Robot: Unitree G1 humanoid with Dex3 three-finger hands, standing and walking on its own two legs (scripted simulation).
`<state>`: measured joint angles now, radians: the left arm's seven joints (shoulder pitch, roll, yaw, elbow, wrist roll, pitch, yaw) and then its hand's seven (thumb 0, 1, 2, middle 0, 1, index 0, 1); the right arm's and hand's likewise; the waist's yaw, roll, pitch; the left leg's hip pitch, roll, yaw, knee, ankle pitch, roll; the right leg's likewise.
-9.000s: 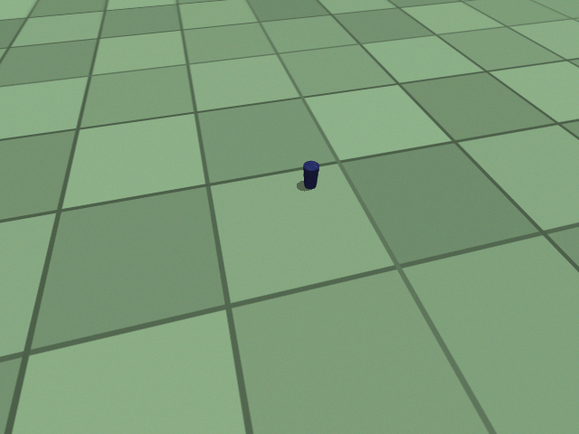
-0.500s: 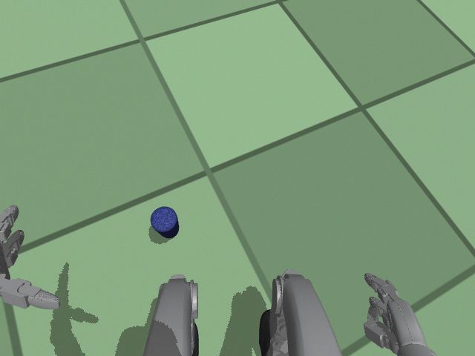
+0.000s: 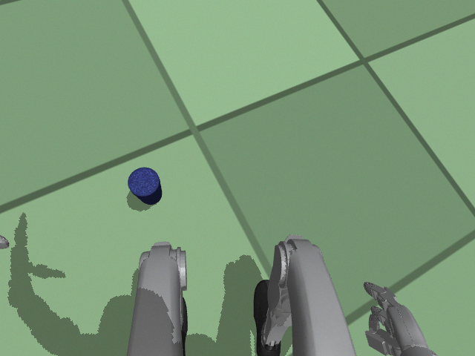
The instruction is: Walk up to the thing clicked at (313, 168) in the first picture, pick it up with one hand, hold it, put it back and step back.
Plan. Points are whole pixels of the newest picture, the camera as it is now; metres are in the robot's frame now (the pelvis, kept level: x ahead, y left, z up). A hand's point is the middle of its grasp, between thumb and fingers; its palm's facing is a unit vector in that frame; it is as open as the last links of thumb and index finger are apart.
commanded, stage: go down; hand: left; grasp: from the side
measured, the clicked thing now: (147, 188) +0.49 +0.21 -0.40
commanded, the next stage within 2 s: approach in 1.20 s
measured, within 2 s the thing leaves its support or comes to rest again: neither
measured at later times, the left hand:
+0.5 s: hand out of the picture +0.38 +0.40 -0.07, palm faces +0.20 -0.97 -0.14, open 17.1 cm
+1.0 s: hand out of the picture +0.39 +0.41 -0.08, palm faces +0.21 -0.97 -0.12, open 17.1 cm
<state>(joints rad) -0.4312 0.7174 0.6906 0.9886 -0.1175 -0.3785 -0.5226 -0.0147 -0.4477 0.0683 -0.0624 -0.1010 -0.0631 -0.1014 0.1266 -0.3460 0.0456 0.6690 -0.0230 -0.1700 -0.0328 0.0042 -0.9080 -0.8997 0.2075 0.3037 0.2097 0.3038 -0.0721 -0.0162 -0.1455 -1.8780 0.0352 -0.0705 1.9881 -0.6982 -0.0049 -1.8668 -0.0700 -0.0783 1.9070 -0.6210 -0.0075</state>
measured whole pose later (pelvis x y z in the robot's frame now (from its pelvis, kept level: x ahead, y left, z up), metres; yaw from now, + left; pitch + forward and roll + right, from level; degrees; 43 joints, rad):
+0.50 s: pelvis -0.01 +0.00 -0.06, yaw -1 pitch +32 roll -6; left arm -0.58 0.83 0.78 1.06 -0.14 -0.39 -0.62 -0.02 -0.45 0.07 -0.05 -0.07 -0.04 -0.08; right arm 0.11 -0.36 0.08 0.67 -0.04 -0.18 -0.02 0.00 -0.92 -0.90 0.21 0.30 0.21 0.30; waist -0.09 -0.03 -0.10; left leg -2.06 0.02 -0.09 2.19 -0.70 0.00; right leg -2.04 -0.08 -0.08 2.10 -0.62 -0.01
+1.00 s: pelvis -0.02 +0.00 -0.09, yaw -1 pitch +31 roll -7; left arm -0.62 0.88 0.80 1.09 -0.14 -0.39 -0.63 -0.02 -0.45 0.10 -0.04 -0.08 -0.03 -0.09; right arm 0.13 -0.38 0.10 0.67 -0.05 -0.17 -0.01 0.00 -0.92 -0.91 0.21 0.30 0.21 0.30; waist -0.10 -0.03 -0.08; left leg -2.13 0.02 -0.10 2.27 -0.69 0.01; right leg -2.10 -0.08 -0.08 2.16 -0.61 0.00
